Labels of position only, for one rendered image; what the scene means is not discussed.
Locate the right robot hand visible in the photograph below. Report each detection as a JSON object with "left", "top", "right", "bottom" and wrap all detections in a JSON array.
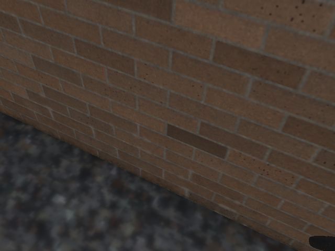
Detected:
[{"left": 309, "top": 236, "right": 335, "bottom": 251}]

